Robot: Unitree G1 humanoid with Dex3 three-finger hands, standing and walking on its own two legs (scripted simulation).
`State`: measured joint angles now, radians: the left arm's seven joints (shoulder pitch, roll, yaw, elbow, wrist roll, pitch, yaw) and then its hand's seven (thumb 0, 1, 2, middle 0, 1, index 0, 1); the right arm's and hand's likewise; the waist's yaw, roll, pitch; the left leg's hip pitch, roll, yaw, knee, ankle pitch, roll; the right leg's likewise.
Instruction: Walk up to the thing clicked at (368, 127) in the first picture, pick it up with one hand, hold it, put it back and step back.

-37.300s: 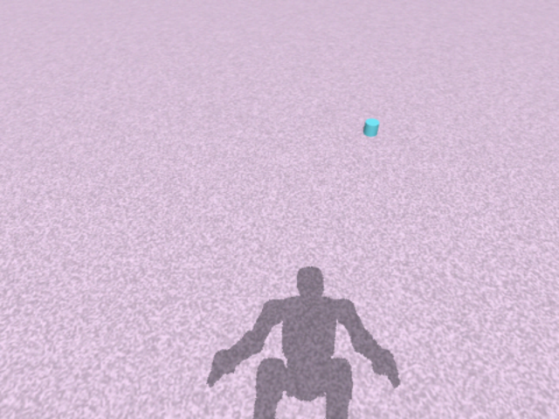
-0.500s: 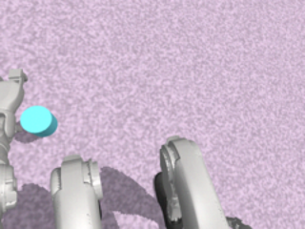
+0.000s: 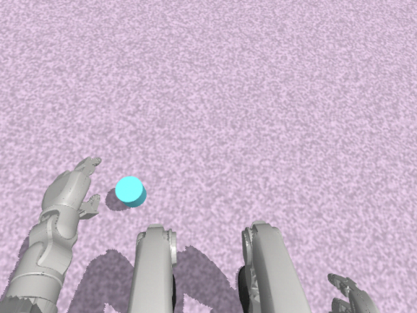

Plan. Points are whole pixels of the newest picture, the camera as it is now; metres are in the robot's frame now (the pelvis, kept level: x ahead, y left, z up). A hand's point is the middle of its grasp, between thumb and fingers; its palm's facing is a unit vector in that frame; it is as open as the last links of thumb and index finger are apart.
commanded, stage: home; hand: left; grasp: from above
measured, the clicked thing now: (131, 192) +0.46 +0.25 -0.43
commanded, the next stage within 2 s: none
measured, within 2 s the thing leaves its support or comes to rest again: neither
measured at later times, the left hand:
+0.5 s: hand (57, 257) +0.24 +0.20 +0.10, palm faces +0.03 -0.94 -0.33, open 7.4 cm
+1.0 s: hand (1, 294) +0.22 +0.19 +0.20, palm faces +0.14 -0.97 -0.20, open 7.4 cm
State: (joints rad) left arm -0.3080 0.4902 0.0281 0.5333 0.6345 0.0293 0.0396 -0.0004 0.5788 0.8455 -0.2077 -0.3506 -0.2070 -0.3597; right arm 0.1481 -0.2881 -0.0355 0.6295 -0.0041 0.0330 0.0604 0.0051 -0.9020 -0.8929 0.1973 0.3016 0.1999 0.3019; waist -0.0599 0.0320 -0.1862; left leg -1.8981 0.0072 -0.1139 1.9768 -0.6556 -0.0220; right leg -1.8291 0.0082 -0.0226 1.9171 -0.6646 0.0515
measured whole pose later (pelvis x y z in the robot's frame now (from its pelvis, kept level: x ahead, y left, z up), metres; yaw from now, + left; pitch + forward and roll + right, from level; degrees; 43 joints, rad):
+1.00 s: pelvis +0.08 +0.00 +0.24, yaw +5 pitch +10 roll -2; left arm 0.51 0.22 0.03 -0.13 -0.05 0.47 0.02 0.01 0.91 0.90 -0.20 -0.30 -0.20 -0.30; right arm 0.27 -0.22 0.03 0.50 0.01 -0.23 -0.18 0.01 -0.90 -0.89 0.20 0.30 0.20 0.30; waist -0.04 0.04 -0.17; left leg -0.71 0.02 -0.08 1.01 -0.48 -0.03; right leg -0.65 -0.01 -0.04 0.95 -0.48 0.02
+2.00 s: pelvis +0.08 -0.01 +0.24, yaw +5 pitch +10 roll -2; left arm 0.50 0.22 0.03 -0.14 -0.05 0.47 0.02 0.01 0.91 0.90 -0.20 -0.30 -0.20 -0.30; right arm 0.28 -0.22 0.04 0.53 0.01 -0.23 -0.18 0.01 -0.90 -0.89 0.20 0.30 0.20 0.30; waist -0.03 0.04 -0.15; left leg -0.71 0.03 -0.08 1.02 -0.48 -0.03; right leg -0.65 -0.01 -0.03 0.96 -0.48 0.02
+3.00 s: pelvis +0.07 +0.00 +0.26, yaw +5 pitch +4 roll +0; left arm 0.26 0.27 0.00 0.33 0.04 0.17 0.04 0.01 0.91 0.90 -0.20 -0.30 -0.21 -0.30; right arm 0.18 -0.26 0.02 0.73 -0.09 -0.09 -0.06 0.01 -0.90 -0.89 0.20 0.30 0.20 0.30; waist 0.02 -0.01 -0.01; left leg -0.54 -0.01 -0.05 0.91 -0.44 -0.01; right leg -0.51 -0.04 -0.01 0.91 -0.47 0.03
